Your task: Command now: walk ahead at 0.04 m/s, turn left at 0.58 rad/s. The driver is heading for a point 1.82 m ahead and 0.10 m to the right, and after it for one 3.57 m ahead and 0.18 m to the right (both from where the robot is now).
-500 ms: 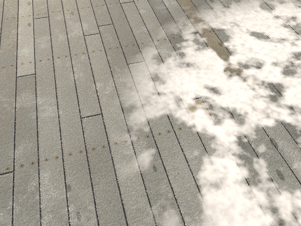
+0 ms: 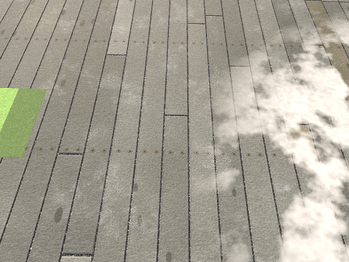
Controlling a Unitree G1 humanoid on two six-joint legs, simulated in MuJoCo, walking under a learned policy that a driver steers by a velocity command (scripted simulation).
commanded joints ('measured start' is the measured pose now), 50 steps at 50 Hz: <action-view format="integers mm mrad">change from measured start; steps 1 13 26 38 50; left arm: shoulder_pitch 5 151 282 152 -160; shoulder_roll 90 114 152 43 34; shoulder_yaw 13 16 33 7 -13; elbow -84 3 111 67 -44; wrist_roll -4 11 5 34 22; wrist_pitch -25 -105 -120 -80 -92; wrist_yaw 4 -20 -35 -75 -67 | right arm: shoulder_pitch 18 -36 -137 99 215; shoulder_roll -176 -89 -48 -65 -85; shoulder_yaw -49 -10 23 21 27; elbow -52 -24 -49 94 210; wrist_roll -2 -32 -17 7 -2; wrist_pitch -3 -50 -83 -139 -136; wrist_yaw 5 47 37 9 -9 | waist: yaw -2 41 24 43 16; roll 122 -121 -114 73 62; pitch -126 31 8 5 47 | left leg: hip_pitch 128 -416 -9 201 346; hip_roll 261 51 80 312 330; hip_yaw -326 35 254 3 124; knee -70 554 33 -321 -250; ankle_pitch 284 -53 -3 226 662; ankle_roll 159 -65 -8 132 102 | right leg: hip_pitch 11 345 290 -250 -142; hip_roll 25 -211 -247 -132 -49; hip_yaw -1 242 91 -58 -141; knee -87 -683 -493 257 -214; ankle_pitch -23 -43 575 201 337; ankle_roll -20 -205 -201 -69 -125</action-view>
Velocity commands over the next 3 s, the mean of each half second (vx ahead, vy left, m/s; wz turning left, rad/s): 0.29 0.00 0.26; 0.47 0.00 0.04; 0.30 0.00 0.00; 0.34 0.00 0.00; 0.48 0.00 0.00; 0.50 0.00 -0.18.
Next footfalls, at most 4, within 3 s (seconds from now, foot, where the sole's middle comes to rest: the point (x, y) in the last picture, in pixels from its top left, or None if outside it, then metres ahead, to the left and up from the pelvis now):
0.10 right None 0.05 -0.12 -0.78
0.54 left None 0.24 0.13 -0.78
1.06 right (176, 226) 0.59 -0.01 -0.78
1.54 left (131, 201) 0.70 0.17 -0.78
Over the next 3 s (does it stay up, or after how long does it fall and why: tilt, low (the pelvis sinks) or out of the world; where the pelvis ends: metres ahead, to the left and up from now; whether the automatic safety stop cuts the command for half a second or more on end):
stays up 1.26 0.09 -0.01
